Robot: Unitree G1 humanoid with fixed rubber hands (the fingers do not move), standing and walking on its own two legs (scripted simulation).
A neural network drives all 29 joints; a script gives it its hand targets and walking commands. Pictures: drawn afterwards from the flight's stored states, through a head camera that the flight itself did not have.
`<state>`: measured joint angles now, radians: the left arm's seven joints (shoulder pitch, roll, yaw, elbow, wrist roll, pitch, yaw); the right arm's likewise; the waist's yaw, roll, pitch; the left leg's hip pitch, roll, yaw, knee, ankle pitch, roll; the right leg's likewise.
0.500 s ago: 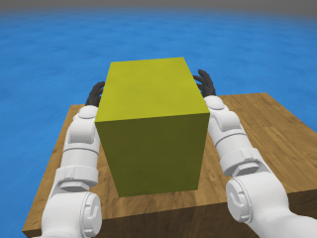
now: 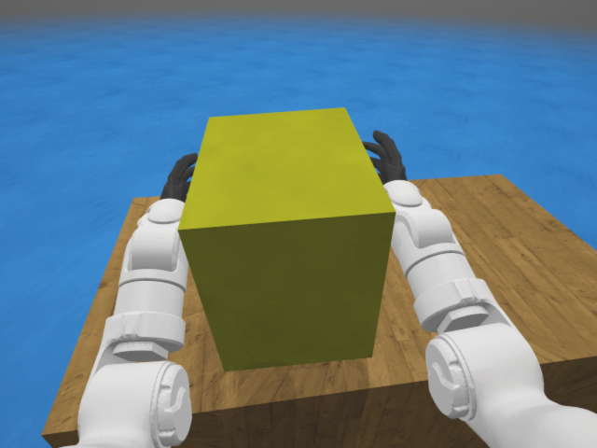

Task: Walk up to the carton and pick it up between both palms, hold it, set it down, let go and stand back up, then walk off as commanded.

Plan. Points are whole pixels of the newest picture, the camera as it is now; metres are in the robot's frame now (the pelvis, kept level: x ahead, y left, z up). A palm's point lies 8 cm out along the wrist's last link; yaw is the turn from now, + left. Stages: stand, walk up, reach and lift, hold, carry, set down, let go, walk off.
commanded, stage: hold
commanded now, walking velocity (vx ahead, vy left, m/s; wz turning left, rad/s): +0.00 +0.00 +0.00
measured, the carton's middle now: (287, 233) +0.36 +0.01 +0.17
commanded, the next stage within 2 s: set down in 0.10 s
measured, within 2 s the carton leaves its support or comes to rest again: neither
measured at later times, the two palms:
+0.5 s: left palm (173, 200) +0.39 +0.16 +0.21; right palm (385, 172) +0.39 -0.13 +0.24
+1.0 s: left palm (177, 217) +0.42 +0.16 +0.16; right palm (370, 194) +0.42 -0.12 +0.19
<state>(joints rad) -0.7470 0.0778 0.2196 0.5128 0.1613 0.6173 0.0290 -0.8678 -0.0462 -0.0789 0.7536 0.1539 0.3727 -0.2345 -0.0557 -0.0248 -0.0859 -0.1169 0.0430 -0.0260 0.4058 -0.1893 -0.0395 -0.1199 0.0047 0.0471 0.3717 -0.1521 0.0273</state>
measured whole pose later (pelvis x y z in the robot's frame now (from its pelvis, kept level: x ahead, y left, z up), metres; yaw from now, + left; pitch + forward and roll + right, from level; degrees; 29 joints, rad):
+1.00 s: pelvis +0.04 +0.00 +0.00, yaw +0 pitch -6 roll -1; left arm -0.64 0.05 0.25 0.50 0.25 0.39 -0.02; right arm -0.75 0.01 -0.10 0.76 0.13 0.05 -0.20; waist -0.05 -0.04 -0.01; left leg -0.04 0.04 -0.02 0.38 -0.23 -0.04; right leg -0.04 0.00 0.05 0.33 -0.19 0.03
